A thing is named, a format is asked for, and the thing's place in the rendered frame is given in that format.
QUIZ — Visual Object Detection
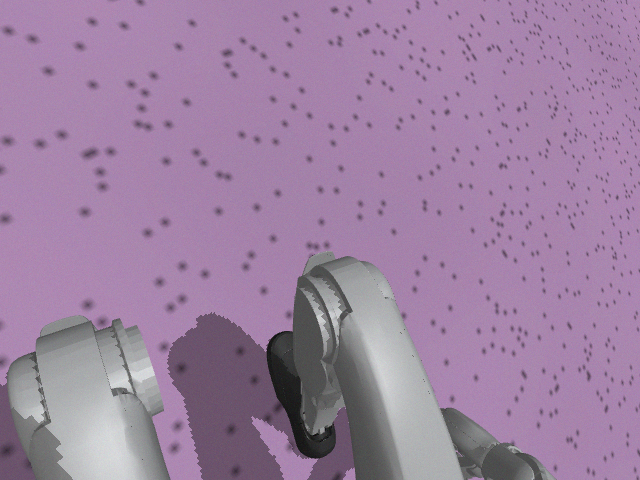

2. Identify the right robot arm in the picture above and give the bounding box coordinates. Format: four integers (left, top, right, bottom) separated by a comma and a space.
481, 443, 556, 480

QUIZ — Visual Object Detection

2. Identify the right robot hand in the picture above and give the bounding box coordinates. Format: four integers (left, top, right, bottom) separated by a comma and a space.
440, 408, 500, 480

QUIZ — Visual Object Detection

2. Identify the right robot foot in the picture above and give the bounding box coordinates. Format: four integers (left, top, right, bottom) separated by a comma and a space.
267, 331, 336, 459

